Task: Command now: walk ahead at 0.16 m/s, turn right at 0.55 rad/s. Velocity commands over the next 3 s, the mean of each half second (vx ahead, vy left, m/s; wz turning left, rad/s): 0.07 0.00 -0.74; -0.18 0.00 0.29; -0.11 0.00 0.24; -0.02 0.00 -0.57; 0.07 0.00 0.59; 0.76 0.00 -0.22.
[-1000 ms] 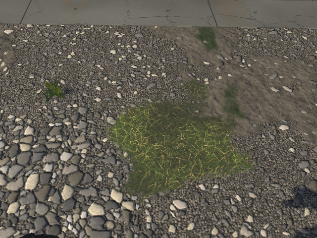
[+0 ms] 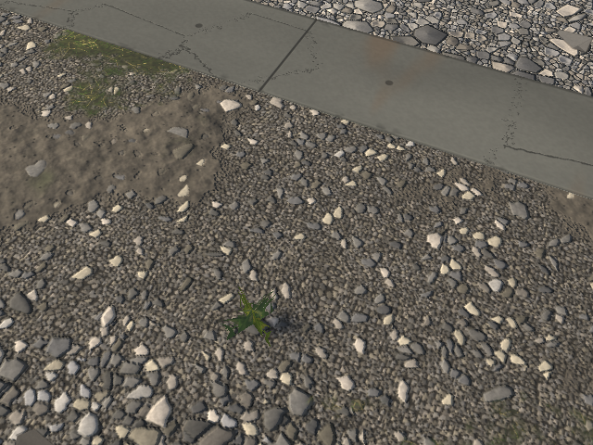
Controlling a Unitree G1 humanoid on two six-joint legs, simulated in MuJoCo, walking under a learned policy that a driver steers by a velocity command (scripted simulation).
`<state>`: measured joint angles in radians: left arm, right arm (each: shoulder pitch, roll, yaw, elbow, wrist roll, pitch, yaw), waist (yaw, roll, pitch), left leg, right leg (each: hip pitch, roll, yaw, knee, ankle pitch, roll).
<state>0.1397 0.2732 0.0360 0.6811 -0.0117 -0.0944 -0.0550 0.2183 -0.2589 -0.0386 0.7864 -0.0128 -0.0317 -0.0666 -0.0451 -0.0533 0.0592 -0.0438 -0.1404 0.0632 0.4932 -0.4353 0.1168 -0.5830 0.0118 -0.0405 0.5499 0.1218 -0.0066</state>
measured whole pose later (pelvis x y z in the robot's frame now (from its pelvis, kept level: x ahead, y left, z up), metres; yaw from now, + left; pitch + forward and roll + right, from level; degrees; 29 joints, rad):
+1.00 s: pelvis +0.10 +0.04 +0.01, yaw -13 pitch +1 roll -2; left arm 0.13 0.27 0.08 0.75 -0.04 0.05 0.04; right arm 0.16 -0.31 -0.11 0.67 0.03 0.06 -0.06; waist -0.03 0.03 0.10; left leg -0.39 -0.11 -0.41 0.32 0.05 -0.07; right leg -0.22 0.14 0.17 0.62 -0.38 0.08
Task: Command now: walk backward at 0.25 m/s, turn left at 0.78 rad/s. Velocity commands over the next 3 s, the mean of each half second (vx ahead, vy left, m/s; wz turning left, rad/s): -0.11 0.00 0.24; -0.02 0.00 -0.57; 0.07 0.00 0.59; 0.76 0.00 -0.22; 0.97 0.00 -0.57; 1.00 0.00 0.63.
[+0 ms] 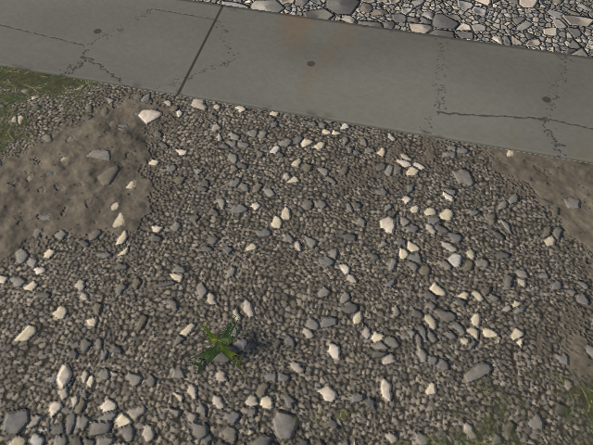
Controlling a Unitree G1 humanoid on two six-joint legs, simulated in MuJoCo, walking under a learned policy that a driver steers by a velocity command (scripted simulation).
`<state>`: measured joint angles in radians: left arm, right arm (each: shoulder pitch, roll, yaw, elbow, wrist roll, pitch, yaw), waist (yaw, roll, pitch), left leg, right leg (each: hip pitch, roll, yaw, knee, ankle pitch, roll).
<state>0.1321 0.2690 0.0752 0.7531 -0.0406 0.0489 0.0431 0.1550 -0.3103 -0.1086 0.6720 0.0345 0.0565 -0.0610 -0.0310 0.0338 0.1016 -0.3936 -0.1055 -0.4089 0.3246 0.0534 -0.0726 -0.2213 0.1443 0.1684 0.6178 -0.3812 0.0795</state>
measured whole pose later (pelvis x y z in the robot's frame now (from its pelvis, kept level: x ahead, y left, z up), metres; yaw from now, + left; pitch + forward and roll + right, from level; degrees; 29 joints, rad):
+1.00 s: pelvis -0.14 -0.04 -0.01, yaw -14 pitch +2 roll +0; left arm 0.08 0.28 0.04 0.55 0.01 0.05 0.00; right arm 0.22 -0.34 -0.05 0.79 0.00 0.00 0.01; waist -0.06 0.02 0.07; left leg -0.23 0.10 0.12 0.75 -0.56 -0.04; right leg -0.33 -0.01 -0.05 0.57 -0.28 -0.03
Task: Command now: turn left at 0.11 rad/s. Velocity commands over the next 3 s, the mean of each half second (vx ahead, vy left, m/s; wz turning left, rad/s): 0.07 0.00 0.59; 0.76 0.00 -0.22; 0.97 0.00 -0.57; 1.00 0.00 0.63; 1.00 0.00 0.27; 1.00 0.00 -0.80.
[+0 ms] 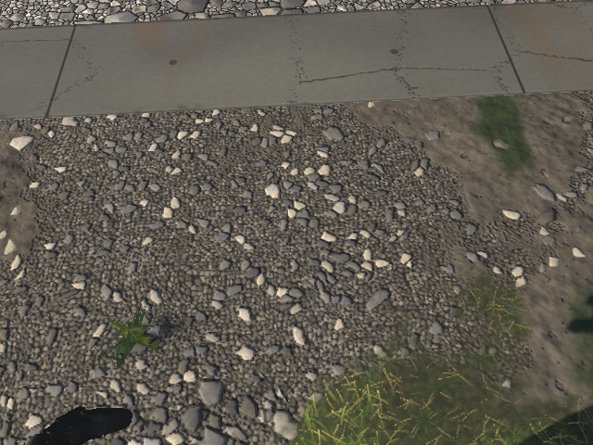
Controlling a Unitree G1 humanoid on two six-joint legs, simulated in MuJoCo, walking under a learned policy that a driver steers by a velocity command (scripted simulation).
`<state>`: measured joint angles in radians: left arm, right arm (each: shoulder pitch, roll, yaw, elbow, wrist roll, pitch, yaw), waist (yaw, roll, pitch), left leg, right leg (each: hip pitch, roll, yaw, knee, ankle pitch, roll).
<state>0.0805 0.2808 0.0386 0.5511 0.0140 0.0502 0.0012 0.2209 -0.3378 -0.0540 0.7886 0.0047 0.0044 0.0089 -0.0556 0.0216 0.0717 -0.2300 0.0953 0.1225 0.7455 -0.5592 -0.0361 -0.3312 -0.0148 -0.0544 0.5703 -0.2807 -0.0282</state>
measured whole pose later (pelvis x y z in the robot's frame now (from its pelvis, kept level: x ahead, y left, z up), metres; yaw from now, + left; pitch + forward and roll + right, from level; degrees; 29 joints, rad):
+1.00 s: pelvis +0.31 +0.17 -0.03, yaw +13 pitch +0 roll -1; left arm 0.23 0.30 0.05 0.79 0.01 -0.01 -0.05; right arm 0.40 -0.24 -0.01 0.87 -0.05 -0.05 -0.01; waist 0.06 -0.02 0.04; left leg 0.01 -0.02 0.13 1.10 -0.37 0.00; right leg -0.49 0.15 -0.14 0.75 -0.31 -0.23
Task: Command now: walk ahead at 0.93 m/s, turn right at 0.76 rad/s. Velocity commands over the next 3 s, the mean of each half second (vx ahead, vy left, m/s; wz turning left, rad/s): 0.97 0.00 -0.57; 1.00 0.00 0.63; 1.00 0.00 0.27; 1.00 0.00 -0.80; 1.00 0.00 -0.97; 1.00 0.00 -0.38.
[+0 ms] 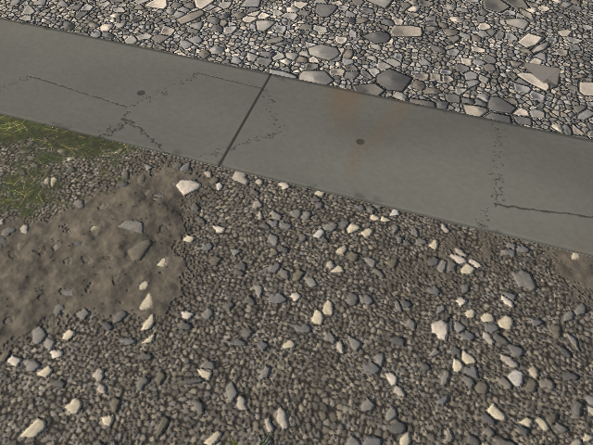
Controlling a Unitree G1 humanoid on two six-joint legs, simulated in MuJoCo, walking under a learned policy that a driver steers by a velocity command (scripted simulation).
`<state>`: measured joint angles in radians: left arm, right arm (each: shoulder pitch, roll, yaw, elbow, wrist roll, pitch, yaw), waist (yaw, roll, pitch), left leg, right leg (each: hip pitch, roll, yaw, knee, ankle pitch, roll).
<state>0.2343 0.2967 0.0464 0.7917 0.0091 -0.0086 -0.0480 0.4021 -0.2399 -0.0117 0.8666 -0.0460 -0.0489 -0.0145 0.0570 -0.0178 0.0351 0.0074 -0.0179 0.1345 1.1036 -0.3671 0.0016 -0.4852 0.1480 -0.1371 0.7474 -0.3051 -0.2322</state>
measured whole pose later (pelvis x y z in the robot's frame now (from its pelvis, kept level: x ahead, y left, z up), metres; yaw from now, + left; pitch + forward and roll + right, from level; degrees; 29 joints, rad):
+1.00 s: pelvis +0.91 -0.12 +0.04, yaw +4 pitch +2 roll -2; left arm 0.39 0.31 0.05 0.85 0.03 -0.11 0.00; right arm 0.18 -0.36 -0.08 0.74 -0.03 -0.01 0.06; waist 0.03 0.06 -0.02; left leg -0.71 0.06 0.03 1.23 -0.22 0.09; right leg -0.06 -0.01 -0.17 0.37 -0.33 0.01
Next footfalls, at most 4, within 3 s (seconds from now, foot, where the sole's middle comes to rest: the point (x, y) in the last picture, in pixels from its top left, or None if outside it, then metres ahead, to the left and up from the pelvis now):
0.38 left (280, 393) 0.58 0.08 -0.73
0.78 right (418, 294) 0.86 -0.25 -0.73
1.20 left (332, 174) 1.28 -0.02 -0.73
1.66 right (351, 87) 1.72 -0.08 -0.73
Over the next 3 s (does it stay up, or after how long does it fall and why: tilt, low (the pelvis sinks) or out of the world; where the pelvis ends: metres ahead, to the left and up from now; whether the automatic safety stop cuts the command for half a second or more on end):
stays up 2.62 -0.50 -0.01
